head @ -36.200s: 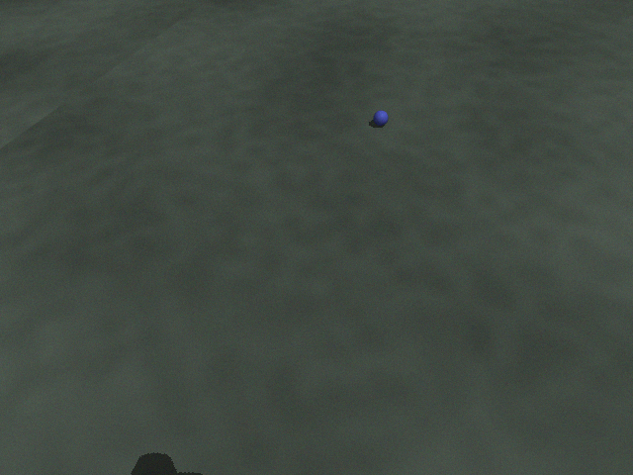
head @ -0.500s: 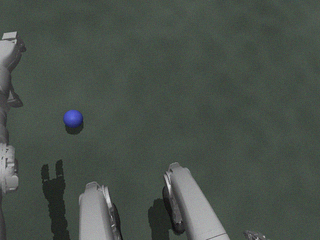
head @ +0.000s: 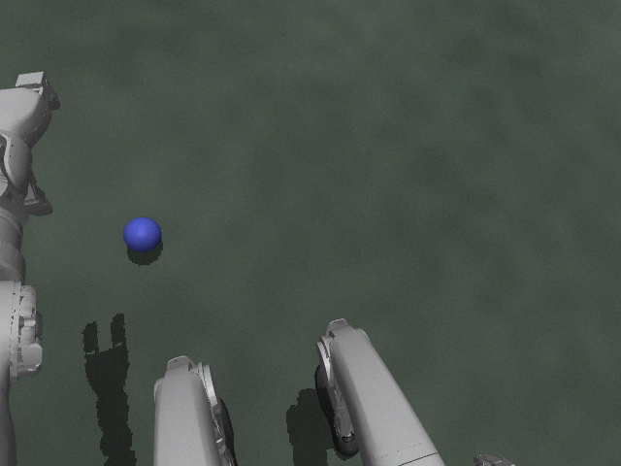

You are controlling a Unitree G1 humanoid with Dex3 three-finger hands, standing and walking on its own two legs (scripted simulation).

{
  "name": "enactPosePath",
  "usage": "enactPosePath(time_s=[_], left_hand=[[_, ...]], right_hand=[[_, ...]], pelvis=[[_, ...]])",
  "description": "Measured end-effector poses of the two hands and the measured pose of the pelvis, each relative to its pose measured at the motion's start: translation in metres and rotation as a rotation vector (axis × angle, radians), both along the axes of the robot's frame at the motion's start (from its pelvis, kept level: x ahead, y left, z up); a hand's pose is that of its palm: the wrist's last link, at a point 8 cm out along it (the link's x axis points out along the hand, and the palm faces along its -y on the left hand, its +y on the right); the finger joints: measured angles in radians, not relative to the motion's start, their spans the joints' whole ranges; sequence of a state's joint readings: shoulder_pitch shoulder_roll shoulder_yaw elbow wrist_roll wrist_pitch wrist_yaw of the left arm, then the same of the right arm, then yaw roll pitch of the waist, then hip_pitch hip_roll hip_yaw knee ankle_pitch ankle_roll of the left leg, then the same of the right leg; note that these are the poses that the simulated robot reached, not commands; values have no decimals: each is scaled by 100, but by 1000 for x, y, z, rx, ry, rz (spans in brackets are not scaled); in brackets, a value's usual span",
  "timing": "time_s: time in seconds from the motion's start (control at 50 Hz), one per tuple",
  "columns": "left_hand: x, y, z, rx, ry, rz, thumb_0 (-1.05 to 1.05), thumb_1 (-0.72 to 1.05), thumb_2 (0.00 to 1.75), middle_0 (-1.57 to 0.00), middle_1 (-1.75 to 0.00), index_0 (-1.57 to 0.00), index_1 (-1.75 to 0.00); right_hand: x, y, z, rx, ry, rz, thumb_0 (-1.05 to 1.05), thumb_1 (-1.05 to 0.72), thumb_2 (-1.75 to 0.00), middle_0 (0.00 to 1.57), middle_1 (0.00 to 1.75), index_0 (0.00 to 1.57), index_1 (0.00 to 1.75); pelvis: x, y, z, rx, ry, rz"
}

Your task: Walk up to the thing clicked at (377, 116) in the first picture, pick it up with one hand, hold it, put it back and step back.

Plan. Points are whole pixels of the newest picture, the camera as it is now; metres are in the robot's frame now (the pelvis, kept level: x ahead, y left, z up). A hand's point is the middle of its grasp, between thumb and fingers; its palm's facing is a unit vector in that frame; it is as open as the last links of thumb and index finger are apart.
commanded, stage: go down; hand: left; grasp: from above
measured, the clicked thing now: (142, 234) +0.58 +0.23 -0.52
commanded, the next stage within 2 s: approach in 0.24 s
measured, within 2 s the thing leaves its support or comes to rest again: neither
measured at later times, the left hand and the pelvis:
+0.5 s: hand (30, 163) +0.53 +0.25 -0.06, palm faces -0.44 -0.03 -0.90, open 14.5 cm; pelvis +0.00 +0.00 +0.00, yaw +0 degrees
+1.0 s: hand (114, 229) +0.53 +0.24 -0.32, palm faces -0.45 -0.03 -0.89, open 14.4 cm; pelvis -0.03 -0.01 -0.17, yaw -1 degrees
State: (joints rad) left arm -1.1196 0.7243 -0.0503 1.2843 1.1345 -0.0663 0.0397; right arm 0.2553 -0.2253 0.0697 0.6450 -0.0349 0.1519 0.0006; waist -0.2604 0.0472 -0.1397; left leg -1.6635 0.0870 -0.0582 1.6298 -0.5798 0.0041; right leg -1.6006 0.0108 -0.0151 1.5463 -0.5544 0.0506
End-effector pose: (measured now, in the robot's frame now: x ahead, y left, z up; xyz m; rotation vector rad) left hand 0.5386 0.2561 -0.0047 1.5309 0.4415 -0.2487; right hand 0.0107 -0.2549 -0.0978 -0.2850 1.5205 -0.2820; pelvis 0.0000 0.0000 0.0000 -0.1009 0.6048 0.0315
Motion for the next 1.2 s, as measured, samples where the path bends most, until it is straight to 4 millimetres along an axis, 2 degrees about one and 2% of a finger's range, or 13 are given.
enactPosePath(time_s=[0.12, 0.4, 0.52, 0.6, 0.68, 0.8, 0.92, 1.06, 1.2], left_hand=[[1, 0, -3, 3, -14, 3, 0, -59, 101, -7, -102, -6, -102], [0, -2, 10, 2, 5, 8, 0, -59, 101, -7, -102, -6, -102], [-4, -3, -6, 8, 28, 4, 0, -59, 97, -7, -102, -7, -102], [-7, -5, -36, 9, 48, -8, 0, -58, 94, -7, -103, -7, -102], [-8, -9, -80, 7, 49, -24, 0, -58, 92, -7, -104, -8, -103], [-5, -14, -154, 9, 15, -44, 0, -58, 92, -7, -107, -9, -105], [-5, -17, -221, 1, 11, -22, 0, -59, 95, -7, -107, -8, -106], [0, -25, -280, -2, 28, -13, 0, -59, 99, -8, -106, -8, -106], [10, -33, -328, -6, 36, -13, 0, -58, 100, -8, -106, -8, -106]], right_hand=[[0, 0, -4, 3, 7, -4, 0, -91, -90, 20, 30, 20, 30], [4, 0, 3, 13, -10, -2, 0, -91, -90, 20, 30, 20, 30], [4, -2, 0, 4, -14, 8, 0, -91, -90, 20, 30, 20, 30], [2, -7, -12, -12, -8, 23, 0, -91, -90, 20, 30, 20, 30], [-4, -12, -33, -33, 12, 37, 0, -90, -90, 20, 30, 20, 30], [-17, -17, -78, -50, 50, 47, 0, -91, -90, 20, 30, 20, 30], [-30, -13, -127, -33, 80, 49, 0, -92, -90, 20, 30, 20, 30], [-40, -3, -172, 2, 97, 65, 0, -92, -90, 20, 30, 20, 30], [-48, 2, -198, 16, 110, 88, 0, -92, -90, 20, 30, 20, 30]], pelvis=[[0, 0, -3, 1, 4, -1], [2, -2, 6, 2, -8, 1], [2, -2, 0, 2, 1, 0], [-1, -3, -16, 0, 21, -1], [-5, -4, -43, -4, 49, -4], [-15, -5, -95, -8, 83, -10], [-23, -5, -143, -11, 89, -10], [-26, -6, -187, -23, 70, -12], [-24, -8, -221, -41, 42, -26]])
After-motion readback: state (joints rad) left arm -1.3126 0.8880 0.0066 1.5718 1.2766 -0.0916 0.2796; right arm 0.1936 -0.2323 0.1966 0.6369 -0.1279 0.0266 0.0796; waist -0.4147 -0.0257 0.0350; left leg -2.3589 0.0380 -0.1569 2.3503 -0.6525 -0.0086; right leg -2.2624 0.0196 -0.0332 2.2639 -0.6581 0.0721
